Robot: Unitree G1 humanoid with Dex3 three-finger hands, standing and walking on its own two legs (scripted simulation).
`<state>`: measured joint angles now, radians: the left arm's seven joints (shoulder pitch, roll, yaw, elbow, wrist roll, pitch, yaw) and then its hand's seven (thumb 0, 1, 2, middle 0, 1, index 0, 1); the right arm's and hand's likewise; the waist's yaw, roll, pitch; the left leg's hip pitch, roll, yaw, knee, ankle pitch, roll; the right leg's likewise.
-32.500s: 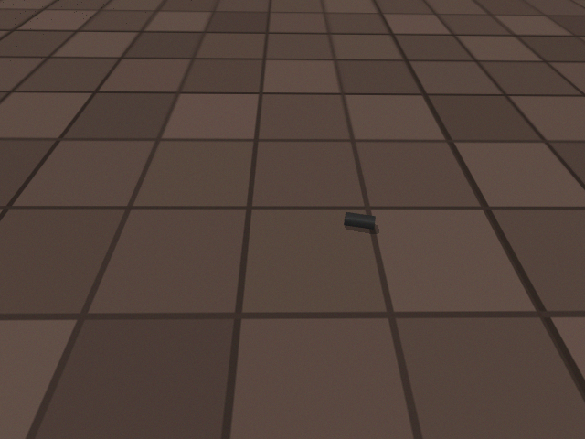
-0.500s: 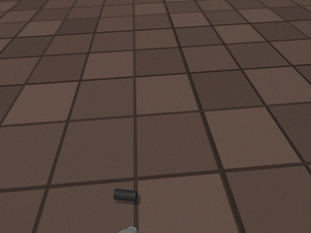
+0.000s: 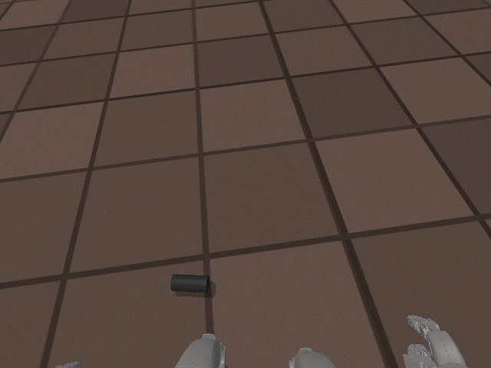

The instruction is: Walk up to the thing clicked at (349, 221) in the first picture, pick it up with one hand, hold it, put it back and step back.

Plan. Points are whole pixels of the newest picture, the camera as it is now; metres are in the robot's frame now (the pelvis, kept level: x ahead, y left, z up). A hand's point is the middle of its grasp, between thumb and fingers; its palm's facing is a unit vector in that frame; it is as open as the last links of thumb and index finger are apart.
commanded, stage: walk up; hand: left
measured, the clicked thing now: (190, 283) +0.50 +0.28 -0.70
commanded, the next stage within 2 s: none
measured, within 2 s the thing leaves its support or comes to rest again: neither
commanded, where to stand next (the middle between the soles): +0.10 +0.05 m, yaw -2 degrees
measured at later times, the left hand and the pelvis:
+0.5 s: hand out of the picture -0.04 +0.34 -0.10, palm faces +0.03 -0.90 -0.42, open 7.4 cm; pelvis -0.04 +0.04 +0.04, yaw +6 degrees
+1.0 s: hand out of the picture +0.07 +0.34 -0.11, palm faces -0.01 -0.92 -0.39, open 7.4 cm; pelvis +0.02 +0.07 +0.03, yaw +1 degrees
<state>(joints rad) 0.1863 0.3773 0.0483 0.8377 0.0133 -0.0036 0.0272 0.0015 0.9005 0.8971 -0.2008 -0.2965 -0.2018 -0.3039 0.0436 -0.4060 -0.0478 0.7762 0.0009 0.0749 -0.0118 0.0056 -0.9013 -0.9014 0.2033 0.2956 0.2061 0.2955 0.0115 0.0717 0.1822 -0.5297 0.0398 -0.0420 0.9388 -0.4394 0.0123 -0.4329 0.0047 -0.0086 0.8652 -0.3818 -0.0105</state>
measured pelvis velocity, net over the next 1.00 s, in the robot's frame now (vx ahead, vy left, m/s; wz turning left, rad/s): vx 0.02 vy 0.07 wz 0.02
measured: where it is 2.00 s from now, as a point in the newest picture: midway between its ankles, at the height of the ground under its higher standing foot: outside the picture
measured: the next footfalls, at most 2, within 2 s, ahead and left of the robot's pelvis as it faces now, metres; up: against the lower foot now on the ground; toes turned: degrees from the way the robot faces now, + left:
left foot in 0.36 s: -0.02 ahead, +0.15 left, +0.00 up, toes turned +8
right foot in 0.76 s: +0.12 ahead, -0.08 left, +0.00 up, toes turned +2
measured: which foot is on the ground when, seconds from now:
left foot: up 0.00-0.34, down 0.36-0.76, up 0.78-0.98, down 1.00-1.00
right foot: down 0.00-0.36, up 0.38-0.74, down 0.76-1.00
